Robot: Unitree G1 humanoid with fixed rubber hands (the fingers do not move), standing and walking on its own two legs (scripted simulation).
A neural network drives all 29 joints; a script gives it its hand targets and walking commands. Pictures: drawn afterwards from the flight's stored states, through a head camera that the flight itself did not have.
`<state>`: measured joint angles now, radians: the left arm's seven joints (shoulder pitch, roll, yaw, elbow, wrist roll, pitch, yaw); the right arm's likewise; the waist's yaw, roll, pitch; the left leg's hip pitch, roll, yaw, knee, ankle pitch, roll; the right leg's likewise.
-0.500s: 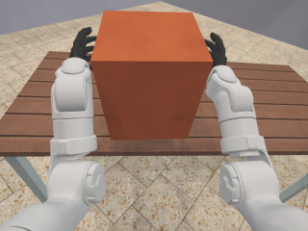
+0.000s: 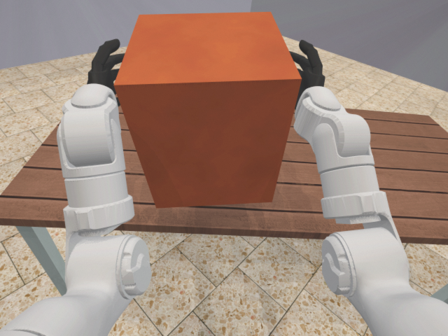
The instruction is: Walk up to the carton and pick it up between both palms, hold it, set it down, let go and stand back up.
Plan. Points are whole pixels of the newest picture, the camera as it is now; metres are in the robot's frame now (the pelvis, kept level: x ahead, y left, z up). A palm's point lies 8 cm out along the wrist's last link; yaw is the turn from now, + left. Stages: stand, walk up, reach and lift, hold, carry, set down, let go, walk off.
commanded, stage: hold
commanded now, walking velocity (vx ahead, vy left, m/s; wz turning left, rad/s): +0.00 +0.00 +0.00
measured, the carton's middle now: (210, 115) +0.40 +0.02 +0.24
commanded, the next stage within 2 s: none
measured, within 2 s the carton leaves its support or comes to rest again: neither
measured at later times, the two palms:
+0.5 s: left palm (111, 105) +0.36 +0.17 +0.27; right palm (306, 110) +0.37 -0.13 +0.27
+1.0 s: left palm (107, 99) +0.36 +0.17 +0.27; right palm (304, 102) +0.37 -0.13 +0.28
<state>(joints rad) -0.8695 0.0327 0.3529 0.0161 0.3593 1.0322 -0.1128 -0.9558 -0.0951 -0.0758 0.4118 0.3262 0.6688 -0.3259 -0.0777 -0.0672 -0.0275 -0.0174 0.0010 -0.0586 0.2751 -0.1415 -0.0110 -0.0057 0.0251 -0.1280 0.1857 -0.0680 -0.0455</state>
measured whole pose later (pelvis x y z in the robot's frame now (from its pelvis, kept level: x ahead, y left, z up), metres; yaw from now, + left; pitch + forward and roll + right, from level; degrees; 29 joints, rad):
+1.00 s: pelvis +0.01 +0.02 +0.00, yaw +0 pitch -8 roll -1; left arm -0.82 -0.01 0.32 -0.04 0.37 1.02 -0.08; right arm -0.91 -0.11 -0.06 0.40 0.30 0.64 -0.28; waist -0.09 -0.07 0.01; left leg 0.01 -0.01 -0.05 0.26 -0.15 0.01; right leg 0.04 0.01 -0.11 0.14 -0.05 -0.03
